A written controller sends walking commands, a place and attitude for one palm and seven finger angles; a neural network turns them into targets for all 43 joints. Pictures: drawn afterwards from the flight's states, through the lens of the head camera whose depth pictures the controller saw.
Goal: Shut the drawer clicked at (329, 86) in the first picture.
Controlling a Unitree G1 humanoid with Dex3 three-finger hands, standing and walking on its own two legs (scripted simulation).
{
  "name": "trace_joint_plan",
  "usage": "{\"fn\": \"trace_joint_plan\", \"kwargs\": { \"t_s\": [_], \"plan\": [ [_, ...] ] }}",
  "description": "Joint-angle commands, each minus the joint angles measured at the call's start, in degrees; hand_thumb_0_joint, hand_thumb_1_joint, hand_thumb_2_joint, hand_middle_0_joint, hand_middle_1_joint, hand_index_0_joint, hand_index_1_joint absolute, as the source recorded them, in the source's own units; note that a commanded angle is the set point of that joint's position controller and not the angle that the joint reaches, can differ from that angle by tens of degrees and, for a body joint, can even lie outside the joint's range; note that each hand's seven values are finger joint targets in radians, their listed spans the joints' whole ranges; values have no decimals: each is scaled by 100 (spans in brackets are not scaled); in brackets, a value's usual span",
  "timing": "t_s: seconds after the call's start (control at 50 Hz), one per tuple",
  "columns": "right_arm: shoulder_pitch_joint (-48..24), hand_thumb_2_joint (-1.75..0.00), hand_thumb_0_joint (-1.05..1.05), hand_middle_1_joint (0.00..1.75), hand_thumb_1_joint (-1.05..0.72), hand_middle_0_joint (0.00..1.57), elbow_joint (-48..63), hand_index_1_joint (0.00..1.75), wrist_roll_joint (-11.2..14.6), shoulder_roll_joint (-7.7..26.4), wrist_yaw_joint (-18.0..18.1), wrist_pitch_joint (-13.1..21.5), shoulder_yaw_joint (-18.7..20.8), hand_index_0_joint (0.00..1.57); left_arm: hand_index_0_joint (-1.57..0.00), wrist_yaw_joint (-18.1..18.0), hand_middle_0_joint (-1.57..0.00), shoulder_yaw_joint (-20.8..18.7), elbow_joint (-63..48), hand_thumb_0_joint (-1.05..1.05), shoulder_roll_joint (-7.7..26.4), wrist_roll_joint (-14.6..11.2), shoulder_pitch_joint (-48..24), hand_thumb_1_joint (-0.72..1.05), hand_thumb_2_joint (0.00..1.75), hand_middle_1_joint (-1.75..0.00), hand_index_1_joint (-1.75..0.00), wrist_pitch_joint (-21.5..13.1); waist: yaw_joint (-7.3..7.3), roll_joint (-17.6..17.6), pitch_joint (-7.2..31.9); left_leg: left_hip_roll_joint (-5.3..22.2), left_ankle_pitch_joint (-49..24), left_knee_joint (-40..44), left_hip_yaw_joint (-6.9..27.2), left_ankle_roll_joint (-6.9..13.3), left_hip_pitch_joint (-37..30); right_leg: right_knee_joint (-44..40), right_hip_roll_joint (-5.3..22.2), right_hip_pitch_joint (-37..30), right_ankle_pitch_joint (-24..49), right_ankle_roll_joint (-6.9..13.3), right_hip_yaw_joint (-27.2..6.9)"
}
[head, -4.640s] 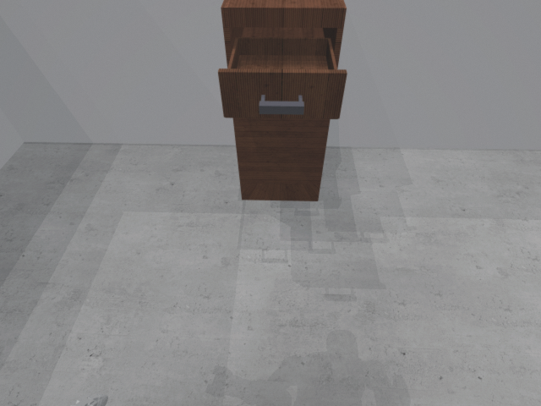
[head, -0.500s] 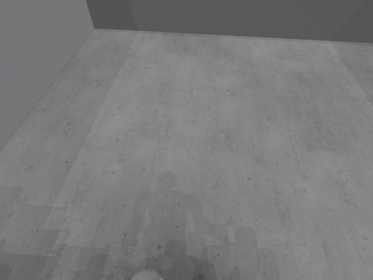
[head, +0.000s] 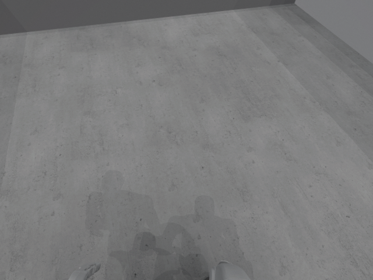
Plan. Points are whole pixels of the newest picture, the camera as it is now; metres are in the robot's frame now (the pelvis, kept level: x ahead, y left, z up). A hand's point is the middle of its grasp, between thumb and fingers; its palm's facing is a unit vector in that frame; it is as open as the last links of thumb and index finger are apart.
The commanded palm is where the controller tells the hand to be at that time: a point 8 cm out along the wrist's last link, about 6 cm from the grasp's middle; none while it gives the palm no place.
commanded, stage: turn to face it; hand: left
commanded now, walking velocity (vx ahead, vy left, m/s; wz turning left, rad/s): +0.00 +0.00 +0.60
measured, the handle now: out of the picture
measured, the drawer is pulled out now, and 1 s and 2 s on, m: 0.30 0.30 0.30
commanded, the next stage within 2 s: none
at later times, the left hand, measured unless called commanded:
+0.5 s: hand out of the picture +0.08 +0.22 -0.20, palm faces +0.25 -0.95 -0.17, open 7.3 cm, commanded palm none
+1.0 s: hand out of the picture +0.01 +0.21 -0.15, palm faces +0.49 -0.82 -0.29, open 7.4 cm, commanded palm none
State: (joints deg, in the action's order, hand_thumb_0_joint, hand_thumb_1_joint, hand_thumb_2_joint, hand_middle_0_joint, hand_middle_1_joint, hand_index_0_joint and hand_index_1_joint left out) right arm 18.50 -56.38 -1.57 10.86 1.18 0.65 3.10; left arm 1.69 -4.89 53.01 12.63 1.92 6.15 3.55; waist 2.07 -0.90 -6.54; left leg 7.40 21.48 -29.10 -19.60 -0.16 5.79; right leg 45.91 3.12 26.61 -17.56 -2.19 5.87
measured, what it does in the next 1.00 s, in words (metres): steps on the spot, turning left: right foot, then left foot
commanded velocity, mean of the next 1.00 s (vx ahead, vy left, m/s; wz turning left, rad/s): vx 0.00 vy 0.00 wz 0.60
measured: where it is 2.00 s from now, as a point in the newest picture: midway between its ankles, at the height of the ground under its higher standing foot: outside the picture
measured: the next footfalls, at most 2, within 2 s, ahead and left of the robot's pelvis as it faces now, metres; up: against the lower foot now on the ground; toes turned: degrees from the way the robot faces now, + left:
right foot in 0.06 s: +0.10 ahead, -0.12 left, +0.00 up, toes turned -7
left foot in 0.46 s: +0.07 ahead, +0.12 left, +0.00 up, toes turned +20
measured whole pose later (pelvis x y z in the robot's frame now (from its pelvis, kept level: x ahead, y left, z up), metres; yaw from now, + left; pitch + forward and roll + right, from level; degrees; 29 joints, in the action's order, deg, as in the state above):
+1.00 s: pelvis +0.02 -0.03 -0.01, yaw +29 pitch +1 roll +0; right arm 11.3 -52.1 -1.0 13.5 -0.8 -3.5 5.2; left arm -1.3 -3.7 50.6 12.3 0.9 10.3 1.7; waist 1.3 1.7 -1.9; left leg -5.0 10.5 -31.2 7.1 0.6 22.4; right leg 30.5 1.3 14.2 -18.8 -2.6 0.1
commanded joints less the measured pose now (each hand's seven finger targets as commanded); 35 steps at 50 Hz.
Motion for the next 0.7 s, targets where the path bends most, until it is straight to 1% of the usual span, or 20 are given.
{"fn": "trace_joint_plan", "kwargs": {
  "t_s": [0.0,0.02,0.04,0.06,0.08,0.12,0.16,0.24,0.32,0.34,0.38,0.4,0.42,0.44,0.46,0.48,0.52,0.56,0.64,0.68],
  "plan": [
    [237,-90,0,30,-90,20,130,30,37,917,35,94,186,20,-20,-90,-20,20,-256,0,197,4,610,90,90,-30,-30,-339,-371,824,921,1152,-4524,-603,692,314,-39,-1703,-199,-1495,851,229,109],
    [365,-90,0,30,-90,20,93,30,104,686,-6,104,131,20,-20,-170,-20,-34,-24,0,588,38,1171,90,90,-30,-30,-447,-580,-4,1478,826,-3368,-1594,582,45,834,-1989,466,-2889,2466,405,-528],
    [400,-90,0,30,-90,20,197,30,175,200,-6,78,-14,20,-20,-257,-20,-85,155,0,1083,6,1549,90,90,-30,-30,-554,-644,-1291,1958,35,1029,-2881,621,-275,2124,-1881,2113,-3813,5118,1097,-2114],
    [203,-90,0,30,-90,20,198,30,174,272,73,-24,-26,20,-20,-284,-20,2,199,0,1094,-127,1472,90,90,-30,-30,-551,-627,-774,1975,-22,1718,-3154,1633,-224,1889,-1976,2202,-3209,5547,1513,-1730],
    [195,-90,0,30,-90,20,136,30,163,309,66,-62,-20,20,-20,-308,-20,-10,134,0,1129,-97,1066,90,90,-30,-30,-578,-479,-1102,1809,-61,1547,-3330,1823,-185,1905,-2167,2028,-2826,4904,1525,-1703],
    [238,-90,0,30,-90,20,-135,30,123,265,52,-157,-1,20,-20,-354,-20,120,50,0,671,-94,418,90,90,-30,-30,-524,-228,-749,1104,-42,969,-3412,1870,-241,1830,-2448,1761,-2018,3886,1309,-1078],
    [348,-90,0,30,-90,20,-252,30,106,188,11,-234,2,20,-20,-385,-20,114,-43,0,585,-72,104,90,90,-30,-30,-465,-87,-613,776,-73,644,-3275,1725,-291,1722,-2631,1621,-1468,3161,1158,-539],
    [166,-90,0,30,-90,20,-147,30,91,140,-65,-285,64,20,-20,-401,-20,36,-53,0,611,-48,163,90,90,-30,-30,-408,-154,-665,564,-143,518,-2924,1505,-341,1872,-2781,1707,-1375,2330,1110,-245],
    [-129,-90,0,30,-90,20,124,30,80,96,-136,-251,107,20,-20,-410,-20,-79,-132,0,695,-18,246,90,90,-30,-30,-356,-234,-864,609,-164,474,-2100,1300,-318,1777,-2557,1825,-1399,1758,1025,-61],
    [-162,-90,0,30,-90,20,187,30,80,88,-150,-227,112,20,-20,-410,-20,-91,-133,0,682,-11,280,90,90,-30,-30,-345,-232,-779,621,-198,354,-1713,1251,-306,1667,-2392,1822,-1403,1764,949,-19],
    [72,-90,0,30,-90,20,189,30,56,161,-156,-201,139,20,-20,-392,-20,-134,-182,0,679,-56,276,90,90,-30,-30,-298,-85,-692,753,-286,-426,-807,1112,-268,1091,-1873,1702,-1167,1234,662,277],
    [291,-90,0,30,-90,20,176,30,42,332,-167,-175,193,20,-20,-370,-20,-132,-239,0,574,-94,303,90,90,-30,-30,-254,41,-122,823,-206,-979,-142,1286,-186,615,-1296,1520,-818,678,430,446],
    [467,-90,0,30,-90,20,237,30,2,858,-155,-131,307,20,-20,-333,-20,-111,-392,0,289,-126,429,90,90,-30,-30,-201,108,1474,850,846,-1918,570,3046,324,303,-133,831,131,-750,-2,680],
    [721,-90,0,30,-90,20,316,30,-31,1302,-114,-114,402,20,-20,-315,-20,-30,-675,0,94,-110,43,90,90,-30,-30,-195,344,2128,771,1917,-2802,1229,4403,1015,308,1324,321,775,-2069,-213,370],
    [740,-90,0,30,-90,20,231,30,-32,1315,-36,-90,413,20,-20,-331,-20,-50,-664,0,173,-49,-112,90,90,-30,-30,-162,339,1519,933,1827,-2251,1306,4512,1126,435,2128,315,905,-1763,-128,-312],
    [414,-90,0,30,-90,20,305,30,-14,1235,10,-75,388,20,-20,-313,-20,-91,-601,0,156,-43,-165,90,90,-30,-30,-175,190,1340,833,1543,-1874,1276,4301,998,525,2489,319,1128,-1245,-132,-565],
    [-266,-90,0,30,-90,20,503,30,15,998,32,-18,270,20,-20,-253,-20,-131,-356,0,315,-43,201,90,90,-30,-30,-187,-104,896,820,960,-2056,1170,3460,756,491,2524,367,983,-368,-195,-653],
    [-400,-90,0,30,-90,20,572,30,50,999,39,22,259,20,-20,-235,-20,-130,-206,0,379,-70,473,90,90,-30,-30,-180,-167,825,1026,740,-2439,1131,3082,746,312,2281,326,735,-182,-265,-626],
    [-280,-90,0,30,-90,20,536,30,67,1132,14,-24,308,20,-20,-267,-20,-123,-195,0,468,-89,441,90,90,-30,-30,-150,-78,581,986,694,-2403,1185,3266,875,13,1739,227,670,-236,-345,-616],
    [-292,-90,0,30,-90,20,539,30,62,1182,-7,-56,332,20,-20,-278,-20,-115,-248,0,498,-91,408,90,90,-30,-30,-143,-50,662,931,640,-2161,1228,3406,901,49,1488,186,589,-299,-364,-622]
  ]
}}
